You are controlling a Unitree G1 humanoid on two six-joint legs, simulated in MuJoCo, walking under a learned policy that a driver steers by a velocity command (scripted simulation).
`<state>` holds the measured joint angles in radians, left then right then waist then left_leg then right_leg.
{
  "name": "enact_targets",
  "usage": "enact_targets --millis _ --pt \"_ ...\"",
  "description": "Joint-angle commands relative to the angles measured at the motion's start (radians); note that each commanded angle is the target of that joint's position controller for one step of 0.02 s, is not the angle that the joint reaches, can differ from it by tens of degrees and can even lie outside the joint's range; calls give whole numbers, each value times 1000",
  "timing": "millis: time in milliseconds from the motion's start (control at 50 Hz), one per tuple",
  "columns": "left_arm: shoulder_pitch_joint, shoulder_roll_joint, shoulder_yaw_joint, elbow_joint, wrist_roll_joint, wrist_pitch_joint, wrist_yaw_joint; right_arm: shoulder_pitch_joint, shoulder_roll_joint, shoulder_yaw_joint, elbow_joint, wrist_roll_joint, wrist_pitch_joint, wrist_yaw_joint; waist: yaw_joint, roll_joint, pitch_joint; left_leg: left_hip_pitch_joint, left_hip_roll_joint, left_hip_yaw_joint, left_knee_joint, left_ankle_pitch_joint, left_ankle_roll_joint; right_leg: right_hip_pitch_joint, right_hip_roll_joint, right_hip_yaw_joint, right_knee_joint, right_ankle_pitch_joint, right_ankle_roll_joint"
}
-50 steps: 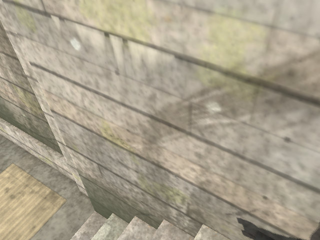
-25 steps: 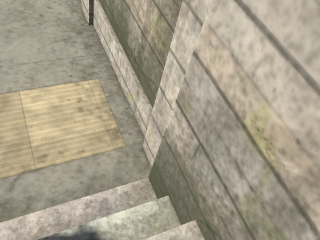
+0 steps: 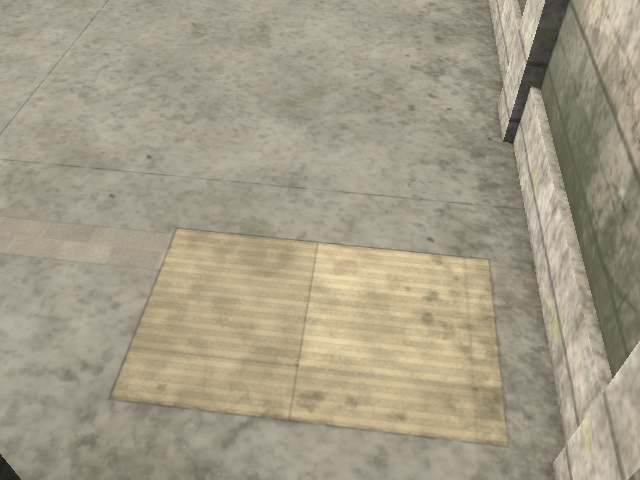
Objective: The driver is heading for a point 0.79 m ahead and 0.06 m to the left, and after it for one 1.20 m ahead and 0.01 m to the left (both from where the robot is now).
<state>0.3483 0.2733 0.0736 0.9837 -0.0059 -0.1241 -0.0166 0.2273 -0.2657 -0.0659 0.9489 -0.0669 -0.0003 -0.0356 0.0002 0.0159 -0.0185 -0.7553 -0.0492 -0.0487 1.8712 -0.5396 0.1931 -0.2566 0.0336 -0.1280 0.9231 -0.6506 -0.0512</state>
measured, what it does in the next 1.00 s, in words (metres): goes down, turning left: left foot 0.21 m lower, then right foot 0.21 m lower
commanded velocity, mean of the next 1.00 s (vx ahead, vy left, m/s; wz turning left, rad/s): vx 0.92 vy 0.00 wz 0.32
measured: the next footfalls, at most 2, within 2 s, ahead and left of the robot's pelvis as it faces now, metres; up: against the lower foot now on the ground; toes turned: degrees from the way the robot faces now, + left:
left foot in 0.18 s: +0.19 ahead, +0.05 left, -0.21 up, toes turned +12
right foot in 0.52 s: +0.46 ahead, -0.06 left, -0.42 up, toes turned +31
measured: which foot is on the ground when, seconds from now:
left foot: up 0.00-0.16, down 0.18-0.50, up 0.52-0.90, down 0.92-1.00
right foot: down 0.00-0.16, up 0.18-0.50, down 0.52-0.92, up 0.94-1.00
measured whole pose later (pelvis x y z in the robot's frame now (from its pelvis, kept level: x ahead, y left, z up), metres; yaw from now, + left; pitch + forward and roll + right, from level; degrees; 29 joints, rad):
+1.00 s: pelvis +0.71 +0.21 -0.57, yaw +17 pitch +4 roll +0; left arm 0.54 0.10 0.02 1.01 -0.05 -0.05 0.03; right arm 0.05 -0.17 -0.03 0.88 -0.02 -0.10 0.02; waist 0.14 0.01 -0.01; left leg -0.32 0.01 0.05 0.42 -0.20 0.00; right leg -0.45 0.07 0.15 1.87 -0.79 -0.01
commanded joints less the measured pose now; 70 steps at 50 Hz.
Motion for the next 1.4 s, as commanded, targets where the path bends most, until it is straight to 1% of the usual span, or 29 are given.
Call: enact_targets --millis 20,100,120,180,220,240,260,320,440,500,520,560,620,660,700,740,820,860,900,920,940,1020,1080,1220,1260,1280,1300,1340,1400 --pt "48 -64 -38 -9 14 -22 24 -110 61 38 -137 16 -3 28 -66 59 260 -143 98 -133 -659 631 -75 -349 -392 336 -178 624 -42" --pt "-98 11 -33 -53 -22 -75 42 11 118 68 -76 64 -38 85 -155 11 94 678 -10 203 -935 1437 -90 -773 -239 -36 66 177 40" --pt "-196 128 -9 -64 -13 -73 38 91 70 56 -79 78 -16 75 -227 -190 56 714 38 169 -985 1237 -70 -656 -326 58 139 314 -12" --pt "-196 133 11 -49 17 -12 34 515 -194 -48 76 49 24 36 -431 54 0 1112 66 49 -1202 808 135 -699 -147 -85 1222 451 47" --pt "-12 56 -2 -184 68 38 50 248 -162 -4 42 50 -8 54 -79 215 198 956 111 -212 -1094 1200 86 -958 -106 46 1108 -32 -12" --pt "67 57 -11 -141 115 31 38 279 -133 -5 39 70 -19 49 -64 -6 86 941 190 -406 -1108 1034 161 -917 -156 189 971 -93 -6" --pt "82 59 0 -96 111 32 30 237 -107 13 34 68 -38 48 -11 -201 80 746 174 -384 -1159 769 124 -812 -134 204 813 -21 5" --pt "48 -6 -29 -132 68 41 59 88 -80 20 -24 3 -71 19 104 -7 82 106 211 -613 -1202 678 234 -384 -64 180 450 491 163" --pt "134 27 -19 -83 23 53 40 -22 -56 18 -52 71 -59 12 125 121 9 -79 -62 -341 -764 402 65 237 30 108 -33 994 81" --pt "506 57 7 21 3 68 39 -181 -21 21 -95 60 -38 15 373 -89 49 -134 -149 -146 123 599 28 492 -116 147 -461 964 -56" --pt "505 -12 -18 45 -32 71 12 -260 108 41 -127 30 -42 9 359 -192 131 -348 -302 -47 587 -163 40 435 -216 253 -432 965 -93" --pt "410 -36 -63 49 20 48 -21 30 226 87 -182 45 -67 12 7 -315 15 -708 -141 -64 440 -207 57 609 -318 473 -120 1337 -52" --pt "298 26 -45 73 28 8 10 -271 107 83 -181 -40 -70 17 15 -167 229 -826 31 -202 111 -31 -71 193 -377 937 -424 325 -262" --pt "36 -70 -91 -14 47 4 48 -439 66 98 -279 21 -80 51 -105 136 361 -165 67 -14 -648 548 -205 -585 -191 719 -554 147 -212" --pt "92 142 -36 -15 3 2 31 -240 8 38 -133 25 -35 85 -77 -72 158 436 59 64 -557 811 -203 -697 -249 589 -532 526 -219" --pt "97 18 -57 -5 -43 -4 48 -324 21 48 -164 9 -62 88 -29 -44 151 276 103 -38 -966 1293 -136 -350 -87 491 -266 262 -171" --pt "425 -89 -61 91 58 34 35 -545 65 54 -195 57 -96 69 273 -35 248 162 47 52 -1550 947 -232 147 4 500 -131 539 -165" --pt "464 -136 -72 150 91 73 49 -262 57 34 -108 84 -108 58 206 -56 176 403 129 -29 -1804 1143 -223 197 11 518 183 580 -172" --pt "387 -71 -47 140 29 94 52 17 -18 5 -17 31 -97 45 46 26 80 919 192 23 -1768 1350 -226 -156 72 380 561 231 -120" --pt "227 -99 -34 69 -28 55 27 214 -45 -15 -15 86 -107 57 -95 45 -71 1296 285 -88 -1437 1498 -157 -508 119 438 793 -139 -36" --pt "270 -102 -38 2 -70 44 41 301 -104 -8 -11 31 -109 47 -124 175 -225 1524 487 -113 -1136 2048 -61 -737 100 386 1071 -279 22" --pt "-59 -9 -14 -242 -59 69 68 162 -82 -22 -33 76 -78 10 -66 20 -363 1190 621 -383 -1300 948 117 -986 -132 257 1105 100 88" --pt "-119 -74 -9 -322 -65 118 54 -151 -2 17 -83 63 -49 -33 123 87 67 347 393 5 -1521 859 -78 -571 -192 249 394 278 119" --pt "-114 15 17 -358 -5 120 -20 -136 -191 -41 -164 115 -39 -47 130 82 -79 519 311 233 -1225 1141 -164 -115 26 16 -201 602 -21" --pt "69 169 72 -315 1 111 -17 -68 -140 -32 -182 89 -50 -25 214 -134 -107 245 204 239 -727 559 -233 301 29 145 -357 895 -139" --pt "-23 322 87 -390 30 108 -4 87 -39 2 -233 54 -67 6 62 -483 -240 -62 -18 135 -230 -176 -295 526 -301 716 -320 1464 -403" --pt "18 294 80 -447 51 120 -3 17 -142 -1 -256 75 -85 33 160 -327 -473 -155 -28 -108 -172 -117 -257 652 -376 925 -457 1120 -463" --pt "-135 244 63 -486 21 126 0 -124 -143 -6 -298 70 -52 17 83 -37 -271 -178 12 -127 -347 27 -224 364 -287 811 -468 868 -318" --pt "-281 204 49 -541 -11 137 24 -67 -139 -11 -268 47 6 11 -44 -35 -102 124 27 -53 -715 135 -230 -155 -129 546 -526 873 -201"
Velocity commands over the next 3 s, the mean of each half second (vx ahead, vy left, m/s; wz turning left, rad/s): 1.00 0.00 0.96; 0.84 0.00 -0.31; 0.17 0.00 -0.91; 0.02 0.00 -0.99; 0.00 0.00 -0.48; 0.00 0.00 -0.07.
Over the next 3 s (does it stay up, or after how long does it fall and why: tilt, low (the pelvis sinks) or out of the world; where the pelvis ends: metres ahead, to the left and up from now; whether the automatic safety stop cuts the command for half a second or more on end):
stays up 1.09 0.25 -0.57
